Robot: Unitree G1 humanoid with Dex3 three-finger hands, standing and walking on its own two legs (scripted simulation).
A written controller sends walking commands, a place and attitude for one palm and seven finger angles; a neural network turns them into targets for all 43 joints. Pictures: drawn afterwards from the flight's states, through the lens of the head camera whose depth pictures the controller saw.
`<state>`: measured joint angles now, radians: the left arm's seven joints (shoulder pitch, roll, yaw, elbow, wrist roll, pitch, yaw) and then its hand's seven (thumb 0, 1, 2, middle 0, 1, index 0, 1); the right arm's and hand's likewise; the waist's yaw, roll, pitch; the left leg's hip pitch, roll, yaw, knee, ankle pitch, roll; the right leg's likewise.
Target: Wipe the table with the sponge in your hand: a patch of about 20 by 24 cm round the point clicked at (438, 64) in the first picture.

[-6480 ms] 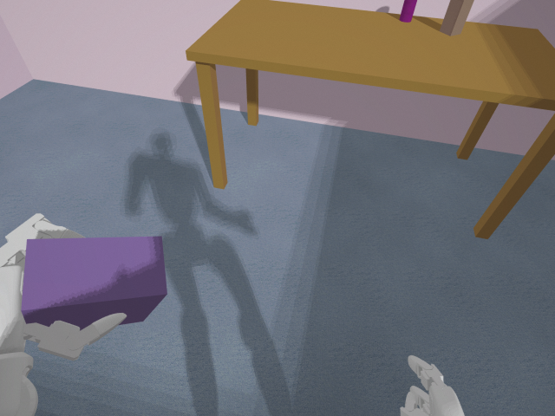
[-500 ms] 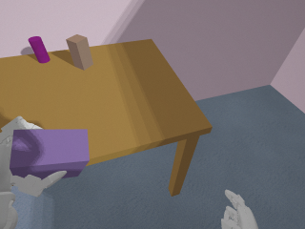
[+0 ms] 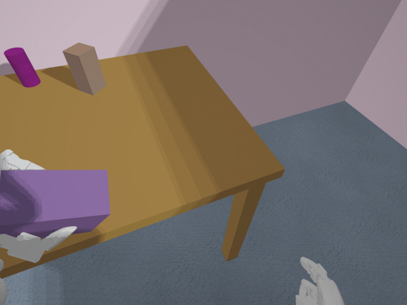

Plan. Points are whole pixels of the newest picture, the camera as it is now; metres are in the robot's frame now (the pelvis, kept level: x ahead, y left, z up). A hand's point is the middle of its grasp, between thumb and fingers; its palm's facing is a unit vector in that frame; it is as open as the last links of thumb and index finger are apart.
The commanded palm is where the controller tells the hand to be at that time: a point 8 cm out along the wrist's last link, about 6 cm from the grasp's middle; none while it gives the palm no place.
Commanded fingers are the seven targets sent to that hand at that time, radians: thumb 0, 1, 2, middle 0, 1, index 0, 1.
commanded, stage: shuffle to correct the standing spot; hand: left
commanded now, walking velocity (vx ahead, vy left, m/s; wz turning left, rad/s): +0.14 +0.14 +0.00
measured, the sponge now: (70, 205) +0.23 +0.22 +0.15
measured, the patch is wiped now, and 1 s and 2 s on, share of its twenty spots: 0.00 0.00 0.00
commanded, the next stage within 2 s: come to a stop and stand still in 0.30 s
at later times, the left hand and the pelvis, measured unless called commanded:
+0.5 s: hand (21, 170) +0.26 +0.29 +0.19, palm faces +0.38 -0.83 -0.42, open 10.2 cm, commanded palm +0.20 +0.33 +0.19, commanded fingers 0.00 0.10 1.30 -1.20 -1.60 -1.20 -1.60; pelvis +0.04 +0.05 +0.00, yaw -1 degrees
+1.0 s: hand (14, 157) +0.28 +0.31 +0.18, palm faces +0.34 -0.82 -0.46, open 10.2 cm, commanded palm +0.22 +0.35 +0.19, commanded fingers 0.00 0.10 1.30 -1.20 -1.60 -1.20 -1.60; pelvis +0.05 +0.07 +0.02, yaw -1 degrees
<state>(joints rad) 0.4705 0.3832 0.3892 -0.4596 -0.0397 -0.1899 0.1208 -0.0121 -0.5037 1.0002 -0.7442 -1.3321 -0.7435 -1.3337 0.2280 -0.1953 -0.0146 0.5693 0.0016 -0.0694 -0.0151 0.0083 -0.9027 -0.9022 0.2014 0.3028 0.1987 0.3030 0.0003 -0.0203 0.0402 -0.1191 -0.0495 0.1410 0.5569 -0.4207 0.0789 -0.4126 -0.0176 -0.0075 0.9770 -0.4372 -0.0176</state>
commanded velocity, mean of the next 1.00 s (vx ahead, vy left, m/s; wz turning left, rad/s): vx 0.02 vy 0.00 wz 0.00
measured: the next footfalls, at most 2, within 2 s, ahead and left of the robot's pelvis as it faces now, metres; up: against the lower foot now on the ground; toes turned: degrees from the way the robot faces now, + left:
right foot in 0.14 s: +0.12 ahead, -0.06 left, +0.00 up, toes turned -1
left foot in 0.46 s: +0.11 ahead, +0.22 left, +0.00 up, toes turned +1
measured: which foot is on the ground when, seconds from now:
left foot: down 0.00-0.14, up 0.16-0.44, down 0.46-1.00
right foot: up 0.00-0.12, down 0.14-1.00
